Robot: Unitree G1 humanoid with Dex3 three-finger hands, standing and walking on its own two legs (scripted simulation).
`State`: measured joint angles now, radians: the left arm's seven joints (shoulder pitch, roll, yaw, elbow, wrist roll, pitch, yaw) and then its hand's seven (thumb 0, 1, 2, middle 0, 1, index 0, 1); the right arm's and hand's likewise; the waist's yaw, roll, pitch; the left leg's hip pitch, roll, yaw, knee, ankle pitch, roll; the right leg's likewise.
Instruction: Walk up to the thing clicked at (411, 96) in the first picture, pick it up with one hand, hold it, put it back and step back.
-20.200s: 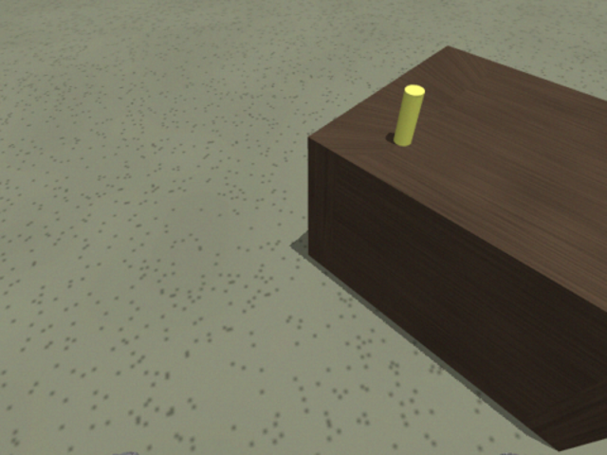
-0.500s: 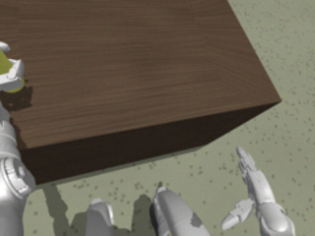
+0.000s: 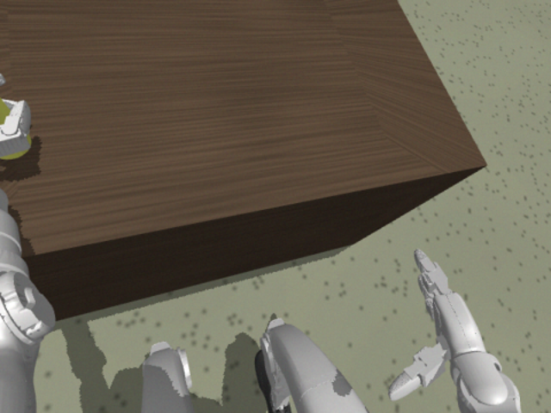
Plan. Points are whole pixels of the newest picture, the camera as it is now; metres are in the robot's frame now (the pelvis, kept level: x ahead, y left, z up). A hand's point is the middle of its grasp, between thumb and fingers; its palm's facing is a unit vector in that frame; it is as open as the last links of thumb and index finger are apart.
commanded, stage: lower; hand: left
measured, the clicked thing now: out of the picture +0.53 +0.27 +0.03
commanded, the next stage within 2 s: loosen in 0.14 s
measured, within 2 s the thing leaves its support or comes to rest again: neither
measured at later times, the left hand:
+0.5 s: hand out of the picture +0.53 +0.26 +0.01, palm faces +0.32 -0.95 +0.00, open 7.0 cm
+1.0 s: hand out of the picture +0.54 +0.26 +0.01, palm faces +0.32 -0.95 +0.02, open 16.6 cm
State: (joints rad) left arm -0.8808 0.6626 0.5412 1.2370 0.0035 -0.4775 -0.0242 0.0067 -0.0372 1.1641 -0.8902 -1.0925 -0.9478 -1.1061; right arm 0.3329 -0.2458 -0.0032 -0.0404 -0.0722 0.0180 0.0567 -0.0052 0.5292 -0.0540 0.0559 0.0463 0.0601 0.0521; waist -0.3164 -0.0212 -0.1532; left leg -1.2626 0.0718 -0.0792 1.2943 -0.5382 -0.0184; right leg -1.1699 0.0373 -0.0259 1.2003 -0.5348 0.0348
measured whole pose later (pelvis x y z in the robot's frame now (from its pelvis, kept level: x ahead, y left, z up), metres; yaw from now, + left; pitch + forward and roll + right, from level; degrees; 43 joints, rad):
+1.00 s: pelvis +0.00 +0.00 -0.01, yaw -1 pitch +30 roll -6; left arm -0.91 0.70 0.57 1.22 0.00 -0.46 -0.04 -0.01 -0.52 0.08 -0.23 -0.13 -0.24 -0.13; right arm 0.36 -0.26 0.00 -0.13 -0.07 0.05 0.06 -0.01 0.53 -0.05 0.06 0.05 0.06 0.05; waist -0.33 -0.02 -0.15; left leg -1.32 0.07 -0.08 1.34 -0.55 -0.02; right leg -1.23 0.04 -0.02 1.25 -0.54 0.04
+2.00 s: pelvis +0.03 +0.01 +0.07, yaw +2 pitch +15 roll -3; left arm -0.29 0.53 0.34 0.79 0.02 0.01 0.04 -0.01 -0.46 0.11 -0.06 -0.06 -0.06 -0.06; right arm 0.39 -0.22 0.08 0.11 0.05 0.13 0.04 0.00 -0.07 -0.47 0.13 0.18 0.14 0.18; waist -0.06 0.00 -0.17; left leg -0.75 0.05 -0.03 0.95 -0.46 -0.01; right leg -0.67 0.00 0.00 0.87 -0.45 0.04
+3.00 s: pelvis +0.01 -0.02 +0.06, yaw +3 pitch +10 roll +0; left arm 0.46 0.20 -0.01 0.09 -0.04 0.02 0.08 -0.01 -0.60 0.02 -0.05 -0.03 -0.05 -0.04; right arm 0.47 -0.20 0.00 0.03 0.04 0.11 -0.09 0.02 -0.90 -0.90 0.20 0.30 0.20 0.30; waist 0.00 -0.01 -0.13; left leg -0.68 0.03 -0.02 0.97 -0.46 -0.04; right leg -0.65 -0.01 0.02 0.99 -0.51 0.01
